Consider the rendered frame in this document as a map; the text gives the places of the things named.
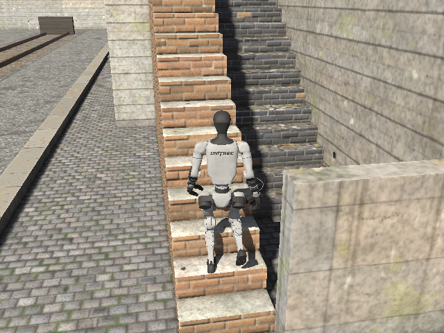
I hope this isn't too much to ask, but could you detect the robot left upper arm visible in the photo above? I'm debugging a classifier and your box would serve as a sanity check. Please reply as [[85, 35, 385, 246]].
[[190, 141, 207, 178]]

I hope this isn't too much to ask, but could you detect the robot right forearm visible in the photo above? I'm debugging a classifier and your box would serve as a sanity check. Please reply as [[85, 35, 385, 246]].
[[247, 169, 260, 197]]

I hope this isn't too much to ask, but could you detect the robot right hand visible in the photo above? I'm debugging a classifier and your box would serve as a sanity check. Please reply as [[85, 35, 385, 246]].
[[246, 195, 262, 211]]

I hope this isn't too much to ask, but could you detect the robot left hand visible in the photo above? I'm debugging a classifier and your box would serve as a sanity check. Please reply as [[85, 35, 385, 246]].
[[187, 185, 203, 196]]

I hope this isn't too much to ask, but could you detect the robot left foot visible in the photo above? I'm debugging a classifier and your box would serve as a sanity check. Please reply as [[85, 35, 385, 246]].
[[207, 257, 216, 274]]

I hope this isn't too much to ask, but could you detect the robot left forearm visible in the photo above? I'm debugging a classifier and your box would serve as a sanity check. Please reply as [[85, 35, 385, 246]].
[[187, 168, 198, 188]]

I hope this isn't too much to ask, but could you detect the robot right shin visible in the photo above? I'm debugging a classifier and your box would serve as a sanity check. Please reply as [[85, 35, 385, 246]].
[[231, 212, 243, 252]]

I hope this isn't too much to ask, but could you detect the robot right upper arm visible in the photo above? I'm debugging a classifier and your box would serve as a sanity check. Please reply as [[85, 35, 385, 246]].
[[237, 141, 255, 179]]

